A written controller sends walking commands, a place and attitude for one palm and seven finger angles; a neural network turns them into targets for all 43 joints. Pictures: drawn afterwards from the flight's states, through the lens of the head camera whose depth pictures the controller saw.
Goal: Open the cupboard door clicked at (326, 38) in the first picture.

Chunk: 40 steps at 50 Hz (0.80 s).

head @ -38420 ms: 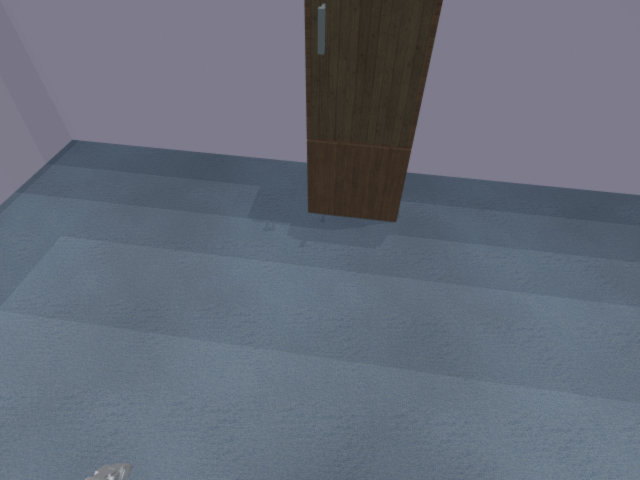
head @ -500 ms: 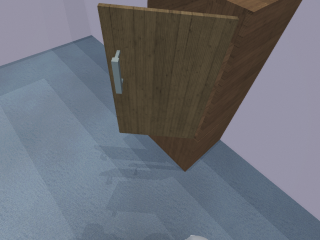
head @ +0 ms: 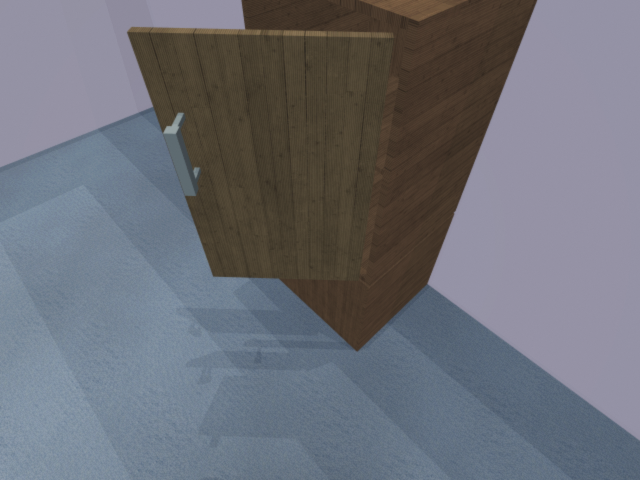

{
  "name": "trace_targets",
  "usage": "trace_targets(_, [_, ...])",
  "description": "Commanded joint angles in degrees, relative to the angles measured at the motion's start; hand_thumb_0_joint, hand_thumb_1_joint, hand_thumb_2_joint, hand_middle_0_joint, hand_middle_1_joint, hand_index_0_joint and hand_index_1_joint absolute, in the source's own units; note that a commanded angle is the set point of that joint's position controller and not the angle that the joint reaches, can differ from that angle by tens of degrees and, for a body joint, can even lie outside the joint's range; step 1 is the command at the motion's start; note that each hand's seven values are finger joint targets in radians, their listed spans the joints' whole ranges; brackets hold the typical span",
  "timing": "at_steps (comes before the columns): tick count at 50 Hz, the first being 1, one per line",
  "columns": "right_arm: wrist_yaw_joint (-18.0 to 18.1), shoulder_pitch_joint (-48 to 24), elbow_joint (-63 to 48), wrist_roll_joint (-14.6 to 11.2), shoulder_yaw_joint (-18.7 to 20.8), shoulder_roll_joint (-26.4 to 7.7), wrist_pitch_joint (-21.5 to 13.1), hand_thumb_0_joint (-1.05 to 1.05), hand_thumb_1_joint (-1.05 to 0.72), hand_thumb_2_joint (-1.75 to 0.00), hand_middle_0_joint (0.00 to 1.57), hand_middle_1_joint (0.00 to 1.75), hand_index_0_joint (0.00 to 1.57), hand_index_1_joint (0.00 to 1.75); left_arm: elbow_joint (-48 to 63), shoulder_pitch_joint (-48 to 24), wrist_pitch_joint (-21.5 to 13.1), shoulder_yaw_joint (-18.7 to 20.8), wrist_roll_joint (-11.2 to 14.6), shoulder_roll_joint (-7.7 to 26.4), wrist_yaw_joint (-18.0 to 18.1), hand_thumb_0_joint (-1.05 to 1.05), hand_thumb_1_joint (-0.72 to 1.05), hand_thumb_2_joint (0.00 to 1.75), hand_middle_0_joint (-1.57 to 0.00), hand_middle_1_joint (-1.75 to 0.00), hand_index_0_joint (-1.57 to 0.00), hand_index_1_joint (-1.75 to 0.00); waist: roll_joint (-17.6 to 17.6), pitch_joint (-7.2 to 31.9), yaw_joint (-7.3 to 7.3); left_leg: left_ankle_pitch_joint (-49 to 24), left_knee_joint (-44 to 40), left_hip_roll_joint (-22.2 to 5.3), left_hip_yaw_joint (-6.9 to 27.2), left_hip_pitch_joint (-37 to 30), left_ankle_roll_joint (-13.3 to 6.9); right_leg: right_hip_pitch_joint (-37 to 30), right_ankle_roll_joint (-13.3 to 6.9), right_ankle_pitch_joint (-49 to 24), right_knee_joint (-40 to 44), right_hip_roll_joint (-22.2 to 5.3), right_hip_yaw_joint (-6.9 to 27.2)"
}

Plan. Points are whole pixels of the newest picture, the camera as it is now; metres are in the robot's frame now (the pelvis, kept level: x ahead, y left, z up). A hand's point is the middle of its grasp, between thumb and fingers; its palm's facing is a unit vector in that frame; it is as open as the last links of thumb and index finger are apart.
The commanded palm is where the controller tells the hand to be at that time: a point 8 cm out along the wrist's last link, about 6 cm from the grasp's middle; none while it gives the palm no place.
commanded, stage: come to a stop and stand still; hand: left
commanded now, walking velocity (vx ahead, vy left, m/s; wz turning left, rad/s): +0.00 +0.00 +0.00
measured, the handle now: (185, 155) +0.60 +0.26 +0.06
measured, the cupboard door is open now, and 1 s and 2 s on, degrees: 44 44 44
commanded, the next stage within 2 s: look again from close up in 0.22 s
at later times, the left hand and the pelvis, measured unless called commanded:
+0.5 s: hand out of the picture -0.04 +0.17 -0.17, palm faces +0.01 -0.98 -0.18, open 7.4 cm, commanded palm none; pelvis -0.02 +0.01 +0.00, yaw -1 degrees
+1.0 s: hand out of the picture -0.02 +0.18 -0.17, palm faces -0.01 -0.98 -0.18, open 7.4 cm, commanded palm none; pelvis -0.02 +0.02 +0.01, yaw -2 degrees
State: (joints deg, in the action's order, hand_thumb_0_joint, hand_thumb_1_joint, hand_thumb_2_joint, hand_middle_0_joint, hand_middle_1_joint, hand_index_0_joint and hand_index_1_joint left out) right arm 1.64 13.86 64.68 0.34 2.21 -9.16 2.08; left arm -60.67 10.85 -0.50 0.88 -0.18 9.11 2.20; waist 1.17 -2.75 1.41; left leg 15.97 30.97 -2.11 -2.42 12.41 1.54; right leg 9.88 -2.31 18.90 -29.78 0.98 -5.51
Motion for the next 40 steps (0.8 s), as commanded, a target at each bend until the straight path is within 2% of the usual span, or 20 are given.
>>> trace_targets(1, [0.81,3.19,-0.39,0.67,0.14,-5.0,-1.86,0.0,-0.9,-0.9,0.2,0.3,0.2,0.3,0.42,4.7,-0.3,0.85,0.39,4.54,0.16,0.0,0.9,0.9,-0.2,-0.3,-0.2,-0.3,2.04,2.62,-1.6,-20.28,-6.59,-6.88,4.99,-5.62,-2.69,0.34,0.59,-17.83,7.81,-7.44,7.35])
trace_targets(2, [0.79,2.03,-0.09,0.54,0.03,-4.4,-1.66,0.0,-0.9,-0.9,0.2,0.3,0.2,0.3,-0.19,4.35,0.03,0.82,0.16,4.83,0.16,0.0,0.9,0.9,-0.2,-0.3,-0.2,-0.3,3.07,1.39,-1.64,-15.15,-7.41,-5.9,4.27,-4.15,-2.26,0.14,0.62,-14.91,9.25,-7.7,7.41])
trace_targets(3, [0.79,1.58,-0.14,0.51,-0.19,-3.64,-1.66,0.0,-0.9,-0.9,0.2,0.3,0.2,0.3,-0.53,3.92,0.21,0.85,0.08,5.03,0.03,0.0,0.9,0.9,-0.2,-0.3,-0.2,-0.3,4.67,-0.4,-1.56,-13.2,-8.59,-5.2,4.48,-3.07,-2.15,0.23,0.41,-14.11,9.42,-7.65,7.69])
trace_targets(6, [0.88,2.24,0.45,0.55,-0.62,-3.17,-1.52,0.0,-0.9,-0.9,0.2,0.3,0.2,0.3,-1.84,5.35,0.12,0.32,0.06,4.41,-0.23,0.0,0.9,0.9,-0.2,-0.3,-0.2,-0.3,0.96,-3.34,-1.53,-7.95,-10.61,-4.49,4.14,-2.44,-1.98,1.05,0.19,-9.92,12.07,-7.62,8.47])
trace_targets(9, [0.74,3.22,0.46,0.5,-0.8,-3.32,-1.57,0.0,-0.9,-0.9,0.2,0.3,0.2,0.3,-2.52,6.29,-0.12,0.08,-0.03,4.18,-0.34,0.0,0.9,0.9,-0.2,-0.3,-0.2,-0.3,-2.26,-3.55,-1.37,-4.98,-11.75,-4.03,3.46,-3.38,-1.98,1.69,0.28,-5.64,14.24,-7.48,8.72])
trace_targets(15, [0.67,4.25,0.65,0.55,-1.15,-3.27,-1.86,0.0,-0.9,-0.9,0.2,0.3,0.2,0.3,-3.71,8.41,-0.48,-0.21,0.0,3.34,-0.26,0.0,0.9,0.9,-0.2,-0.3,-0.2,-0.3,-2.94,-3.11,-1.19,-5.25,-12.21,-3.57,3.27,-4.11,-2.11,2.0,0.15,-5.03,14.81,-7.76,9.08])
trace_targets(16, [-0.32,-0.92,-3.44,0.04,-1.44,-5.62,-3.73,0.0,-0.9,-0.9,0.2,0.3,0.2,0.3,-4.53,13.01,-2.7,-0.63,-1.58,4.83,2.11,0.0,0.9,0.9,-0.2,-0.3,-0.2,-0.3,0.3,-3.58,-3.16,-11.0,0.56,-3.65,0.98,1.33,-0.93,2.24,2.23,-35.7,10.64,-10.92,11.57])
trace_targets(17, [-0.44,3.0,-5.09,0.09,-1.5,-1.85,-3.18,0.0,-0.9,-0.9,0.2,0.3,0.2,0.3,-2.05,11.17,-2.91,0.02,-0.87,7.56,1.85,0.0,0.9,0.9,-0.2,-0.3,-0.2,-0.3,0.13,1.43,0.38,-0.34,-1.08,-2.12,2.04,-0.09,-1.6,0.4,-0.43,-29.28,9.95,-13.03,12.88])
trace_targets(18, [-0.32,4.6,-4.33,0.26,-1.29,-2.33,-3.24,0.0,-0.9,-0.9,0.2,0.3,0.2,0.3,-1.39,9.22,-2.75,-0.22,-0.69,6.72,1.26,0.0,0.9,0.9,-0.2,-0.3,-0.2,-0.3,3.2,1.22,0.63,-0.81,-3.9,-2.06,2.27,-1.22,-1.94,2.0,-1.74,-19.22,9.35,-11.5,11.41])
trace_targets(19, [-0.51,5.7,-4.03,0.52,-1.6,-2.2,-3.59,0.0,-0.9,-0.9,0.2,0.3,0.2,0.3,-1.49,8.84,-2.94,-0.27,-0.74,6.18,1.05,0.0,0.9,0.9,-0.2,-0.3,-0.2,-0.3,3.66,2.8,0.39,-6.01,-4.38,-2.76,2.48,-1.85,-2.18,1.91,-1.73,-16.57,7.79,-9.37,9.2])
trace_targets(20, [-0.5,6.4,-4.34,0.52,-1.67,-2.72,-3.79,0.0,-0.9,-0.9,0.2,0.3,0.2,0.3,-1.28,9.77,-2.9,-0.38,-0.64,5.23,0.88,0.0,0.9,0.9,-0.2,-0.3,-0.2,-0.3,2.06,4.01,0.08,-7.91,-4.57,-3.39,2.98,-1.61,-2.62,1.14,-1.36,-13.87,7.18,-8.21,8.48])
trace_targets(21, [-0.36,6.22,-4.69,0.45,-1.7,-3.13,-3.82,0.0,-0.9,-0.9,0.2,0.3,0.2,0.3,-1.32,10.07,-2.6,-0.48,-0.57,4.52,0.72,0.0,0.9,0.9,-0.2,-0.3,-0.2,-0.3,1.02,3.34,-0.13,-7.57,-5.18,-3.56,3.37,-0.94,-2.96,1.48,-1.26,-10.87,7.1,-7.65,8.36])
trace_targets(23, [-0.24,5.98,-5.17,0.46,-1.76,-3.51,-3.79,0.0,-0.9,-0.9,0.2,0.3,0.2,0.3,-1.34,10.22,-2.06,-0.8,-0.54,3.46,0.44,0.0,0.9,0.9,-0.2,-0.3,-0.2,-0.3,-2.41,0.51,-0.56,-5.32,-6.74,-3.55,3.98,0.64,-3.4,3.35,-0.91,-5.29,7.48,-6.91,8.25])
trace_targets(25, [-0.3,6.16,-5.18,0.57,-1.95,-3.74,-3.65,0.0,-0.9,-0.9,0.2,0.3,0.2,0.3,-1.18,9.93,-1.59,-0.9,-0.57,3.37,0.21,0.0,0.9,0.9,-0.2,-0.3,-0.2,-0.3,-2.42,-3.02,-0.76,-2.14,-8.54,-3.48,4.54,3.05,-3.74,5.05,-0.65,-0.89,7.74,-6.33,7.84])
trace_targets(28, [-0.29,6.6,-4.78,0.59,-2.12,-3.9,-3.82,0.0,-0.9,-0.9,0.2,0.3,0.2,0.3,-1.22,10.66,-1.43,-0.97,-0.51,3.18,0.11,0.0,0.9,0.9,-0.2,-0.3,-0.2,-0.3,-3.47,-3.8,-1.18,-1.44,-9.93,-3.46,4.94,3.53,-3.99,5.2,-0.49,-1.14,7.38,-6.16,7.96])
trace_targets(31, [-0.2,6.95,-4.19,0.61,-2.29,-4.11,-4.12,0.0,-0.9,-0.9,0.2,0.3,0.2,0.3,-0.9,10.57,-1.24,-0.87,-0.5,3.43,0.07,0.0,0.9,0.9,-0.2,-0.3,-0.2,-0.3,-1.98,-3.59,-1.55,-2.39,-11.09,-3.82,5.25,3.59,-4.22,4.16,-0.24,-3.12,6.52,-6.03,7.59])
trace_targets(35, [-0.2,6.69,-3.61,0.62,-2.37,-4.1,-4.11,0.0,-0.9,-0.9,0.2,0.3,0.2,0.3,-0.76,10.53,-1.12,-0.82,-0.53,3.79,0.03,0.0,0.9,0.9,-0.2,-0.3,-0.2,-0.3,-2.86,-3.72,-1.83,-1.83,-11.52,-3.73,4.86,3.74,-4.24,3.94,-0.17,-3.56,6.79,-6.28,7.79])
trace_targets(40, [-0.15,6.54,-2.88,0.59,-2.37,-4.0,-4.21,0.0,-0.9,-0.9,0.2,0.3,0.2,0.3,-0.59,10.04,-1.07,-0.65,-0.5,4.35,-0.04,0.0,0.9,0.9,-0.2,-0.3,-0.2,-0.3,-1.67,-2.61,-1.92,-3.75,-11.21,-3.75,4.33,2.71,-4.13,3.26,-0.06,-5.11,7.06,-6.6,7.85])
